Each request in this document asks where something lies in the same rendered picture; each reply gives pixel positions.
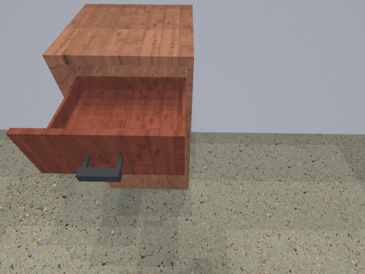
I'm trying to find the cabinet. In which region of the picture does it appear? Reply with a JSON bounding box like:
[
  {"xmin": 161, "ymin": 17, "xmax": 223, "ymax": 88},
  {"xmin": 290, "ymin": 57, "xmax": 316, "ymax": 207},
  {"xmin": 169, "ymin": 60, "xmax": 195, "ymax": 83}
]
[{"xmin": 42, "ymin": 4, "xmax": 194, "ymax": 190}]

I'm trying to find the handle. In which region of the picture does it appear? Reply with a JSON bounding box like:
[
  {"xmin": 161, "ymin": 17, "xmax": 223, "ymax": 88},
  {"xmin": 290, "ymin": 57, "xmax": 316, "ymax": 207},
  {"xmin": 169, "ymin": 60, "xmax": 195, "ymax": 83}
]
[{"xmin": 75, "ymin": 156, "xmax": 124, "ymax": 182}]

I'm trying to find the drawer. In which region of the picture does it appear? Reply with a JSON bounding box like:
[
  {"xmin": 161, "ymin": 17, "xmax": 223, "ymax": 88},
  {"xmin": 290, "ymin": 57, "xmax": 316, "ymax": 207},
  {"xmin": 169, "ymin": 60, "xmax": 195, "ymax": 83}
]
[{"xmin": 6, "ymin": 76, "xmax": 186, "ymax": 175}]

